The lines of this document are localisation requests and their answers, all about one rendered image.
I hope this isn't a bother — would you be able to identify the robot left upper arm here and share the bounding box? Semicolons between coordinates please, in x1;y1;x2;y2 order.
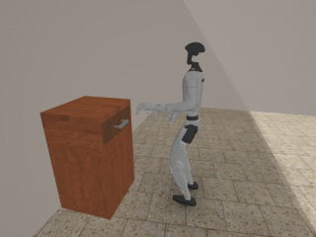
185;71;198;112

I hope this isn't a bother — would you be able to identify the robot right hand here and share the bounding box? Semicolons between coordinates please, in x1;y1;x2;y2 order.
163;112;180;125

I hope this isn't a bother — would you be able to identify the handle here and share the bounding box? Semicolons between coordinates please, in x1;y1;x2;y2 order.
114;119;129;129

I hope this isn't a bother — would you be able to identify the robot left shin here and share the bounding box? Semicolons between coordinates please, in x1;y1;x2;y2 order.
170;164;191;200

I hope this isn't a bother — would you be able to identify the cabinet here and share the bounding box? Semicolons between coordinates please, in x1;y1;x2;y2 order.
39;96;135;220

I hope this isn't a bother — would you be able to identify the robot left forearm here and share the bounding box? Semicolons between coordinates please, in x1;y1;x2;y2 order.
155;100;193;114

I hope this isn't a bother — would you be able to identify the robot torso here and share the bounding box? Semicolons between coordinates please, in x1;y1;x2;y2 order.
182;68;204;134

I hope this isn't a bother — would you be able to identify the drawer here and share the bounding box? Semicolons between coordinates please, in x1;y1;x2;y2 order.
101;105;130;146

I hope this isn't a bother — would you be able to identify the robot left hand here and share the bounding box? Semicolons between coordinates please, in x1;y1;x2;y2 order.
136;102;157;121

